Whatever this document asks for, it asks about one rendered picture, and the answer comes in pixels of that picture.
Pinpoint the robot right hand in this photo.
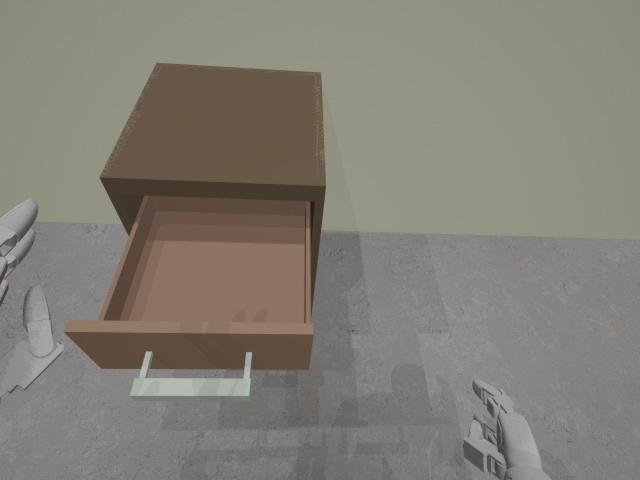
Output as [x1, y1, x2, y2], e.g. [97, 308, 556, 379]
[463, 379, 543, 480]

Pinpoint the handle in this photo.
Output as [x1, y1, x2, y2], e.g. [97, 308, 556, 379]
[130, 351, 252, 401]

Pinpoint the cabinet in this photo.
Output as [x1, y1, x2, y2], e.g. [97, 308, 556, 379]
[99, 63, 326, 316]

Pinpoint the drawer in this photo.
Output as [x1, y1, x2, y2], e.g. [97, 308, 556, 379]
[64, 196, 314, 370]

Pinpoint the robot left hand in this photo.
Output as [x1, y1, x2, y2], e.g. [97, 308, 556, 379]
[0, 198, 64, 404]

